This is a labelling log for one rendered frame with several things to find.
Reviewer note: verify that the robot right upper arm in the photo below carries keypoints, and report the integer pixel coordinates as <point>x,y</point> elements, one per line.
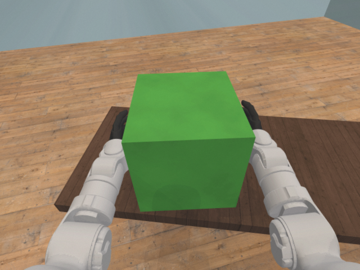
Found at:
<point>306,242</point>

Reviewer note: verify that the left robot hand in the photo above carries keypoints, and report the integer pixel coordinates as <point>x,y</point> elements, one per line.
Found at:
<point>118,126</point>

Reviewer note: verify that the right robot forearm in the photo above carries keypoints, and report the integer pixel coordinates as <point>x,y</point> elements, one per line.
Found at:
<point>282,191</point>

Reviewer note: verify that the right robot hand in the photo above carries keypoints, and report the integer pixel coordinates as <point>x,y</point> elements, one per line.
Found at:
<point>251,115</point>

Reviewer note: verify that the carton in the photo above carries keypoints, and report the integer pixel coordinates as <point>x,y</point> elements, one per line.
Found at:
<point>187,141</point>

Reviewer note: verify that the robot left upper arm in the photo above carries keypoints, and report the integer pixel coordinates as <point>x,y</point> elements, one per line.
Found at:
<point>78,246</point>

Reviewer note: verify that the left robot forearm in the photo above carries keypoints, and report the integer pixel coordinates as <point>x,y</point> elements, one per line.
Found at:
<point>95,203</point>

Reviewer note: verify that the table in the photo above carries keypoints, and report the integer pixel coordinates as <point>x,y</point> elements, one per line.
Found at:
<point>324,155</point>

